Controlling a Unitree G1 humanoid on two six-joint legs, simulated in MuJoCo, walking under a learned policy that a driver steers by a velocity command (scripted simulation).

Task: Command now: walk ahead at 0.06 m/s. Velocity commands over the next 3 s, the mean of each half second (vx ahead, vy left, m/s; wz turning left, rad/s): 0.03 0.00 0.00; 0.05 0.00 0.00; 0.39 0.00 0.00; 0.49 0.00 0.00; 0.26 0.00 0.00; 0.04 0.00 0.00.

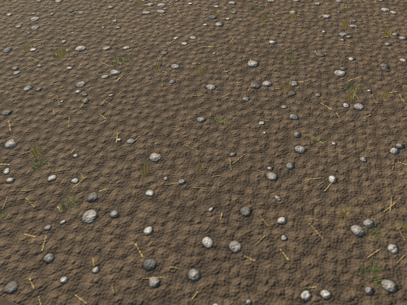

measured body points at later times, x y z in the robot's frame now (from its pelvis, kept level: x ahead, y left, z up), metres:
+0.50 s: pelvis +0.02 +0.02 +0.01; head +0.02 +0.03 +0.46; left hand +0.00 +0.24 -0.16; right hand +0.01 -0.19 -0.16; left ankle +0.04 +0.11 -0.74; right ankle +0.00 -0.07 -0.74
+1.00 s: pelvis +0.02 +0.03 +0.00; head +0.01 +0.03 +0.45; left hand -0.03 +0.24 -0.16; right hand +0.00 -0.19 -0.16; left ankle +0.04 +0.11 -0.73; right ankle -0.01 -0.07 -0.74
